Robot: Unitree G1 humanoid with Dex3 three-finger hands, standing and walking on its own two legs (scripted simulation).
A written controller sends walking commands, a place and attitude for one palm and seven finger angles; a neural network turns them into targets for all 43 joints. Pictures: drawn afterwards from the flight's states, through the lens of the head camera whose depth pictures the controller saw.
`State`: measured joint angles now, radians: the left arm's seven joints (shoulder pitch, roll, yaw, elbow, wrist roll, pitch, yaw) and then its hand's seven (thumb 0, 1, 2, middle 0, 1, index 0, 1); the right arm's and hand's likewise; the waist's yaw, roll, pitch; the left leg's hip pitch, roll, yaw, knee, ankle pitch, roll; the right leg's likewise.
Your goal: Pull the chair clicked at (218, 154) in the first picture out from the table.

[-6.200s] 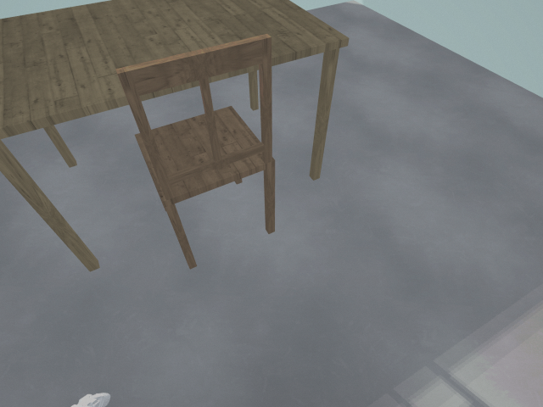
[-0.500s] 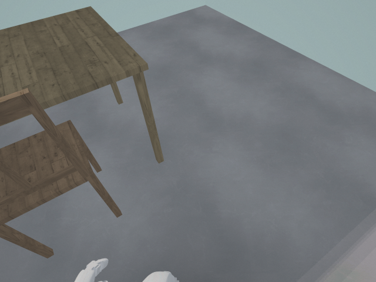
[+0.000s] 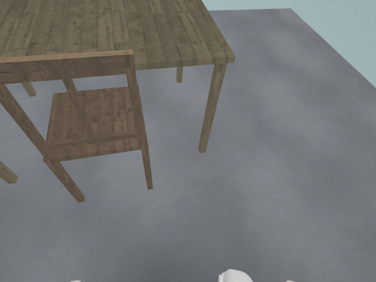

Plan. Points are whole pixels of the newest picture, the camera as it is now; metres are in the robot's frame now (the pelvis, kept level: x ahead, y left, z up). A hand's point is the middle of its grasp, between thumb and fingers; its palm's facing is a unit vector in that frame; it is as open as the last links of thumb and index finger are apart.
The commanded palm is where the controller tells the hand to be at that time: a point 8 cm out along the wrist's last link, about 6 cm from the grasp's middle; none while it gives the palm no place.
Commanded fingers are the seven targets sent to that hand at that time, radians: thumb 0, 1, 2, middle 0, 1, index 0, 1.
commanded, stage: turn to face it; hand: left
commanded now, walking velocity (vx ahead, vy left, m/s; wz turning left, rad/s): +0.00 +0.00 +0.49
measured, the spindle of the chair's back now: (81, 111) +0.60 +0.39 -0.10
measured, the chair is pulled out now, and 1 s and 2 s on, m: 0.00 0.00 0.00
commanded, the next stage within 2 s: take the last steps up to it in 0.42 s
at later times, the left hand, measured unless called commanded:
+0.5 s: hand out of the picture +0.03 +0.16 -0.15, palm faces +0.24 -0.93 -0.28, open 7.4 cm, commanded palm none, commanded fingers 0.00 0.90 0.90 -0.20 -0.30 -0.20 -0.30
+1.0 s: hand out of the picture -0.01 +0.21 -0.17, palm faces +0.35 -0.91 -0.20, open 7.4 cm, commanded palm none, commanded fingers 0.00 0.90 0.90 -0.20 -0.30 -0.20 -0.30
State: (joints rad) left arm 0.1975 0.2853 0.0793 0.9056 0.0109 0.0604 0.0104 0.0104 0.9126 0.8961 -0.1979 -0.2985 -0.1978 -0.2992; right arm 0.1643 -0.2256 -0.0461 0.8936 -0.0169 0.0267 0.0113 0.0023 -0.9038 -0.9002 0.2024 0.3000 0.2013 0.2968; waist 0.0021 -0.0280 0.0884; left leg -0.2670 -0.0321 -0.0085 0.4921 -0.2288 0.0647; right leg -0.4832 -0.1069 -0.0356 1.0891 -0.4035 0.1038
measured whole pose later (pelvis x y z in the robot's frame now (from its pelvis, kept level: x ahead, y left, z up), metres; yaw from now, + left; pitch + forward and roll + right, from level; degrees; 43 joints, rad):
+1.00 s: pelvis +0.05 +0.02 +0.00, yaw +18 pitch +0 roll +1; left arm 0.29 0.21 0.05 1.04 0.02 0.01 -0.02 0.01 0.91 0.90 -0.20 -0.30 -0.20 -0.30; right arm 0.36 -0.14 -0.01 1.07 -0.02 -0.04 -0.01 0.00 -0.90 -0.90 0.20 0.30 0.20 0.30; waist 0.01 -0.02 0.02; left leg 0.02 -0.04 0.03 0.29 -0.30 0.04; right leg -0.52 -0.10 -0.08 0.91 -0.29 0.02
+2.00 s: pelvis +0.20 +0.03 -0.01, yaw +17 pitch -1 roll +1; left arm 0.25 0.19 0.03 1.04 0.02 0.02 0.03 0.00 0.91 0.90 -0.20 -0.30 -0.20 -0.30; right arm 0.14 -0.19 -0.06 1.04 -0.01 0.07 -0.01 0.00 -0.91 -0.90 0.20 0.30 0.20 0.30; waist 0.01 0.04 0.05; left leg -0.39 0.03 0.02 0.66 -0.35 -0.01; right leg -0.23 -0.02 -0.05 0.58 -0.33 -0.02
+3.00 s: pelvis +0.15 +0.04 +0.00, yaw +17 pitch -2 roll +0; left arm 0.33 0.16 0.00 1.05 0.02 0.00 0.04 0.01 0.91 0.90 -0.20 -0.30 -0.20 -0.30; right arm 0.25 -0.17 -0.01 1.05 -0.01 0.01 -0.01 0.00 -0.92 -0.90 0.20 0.30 0.20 0.30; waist 0.00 0.00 0.04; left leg -0.24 -0.03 0.03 0.48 -0.22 0.04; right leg -0.26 -0.05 -0.04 0.48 -0.20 0.02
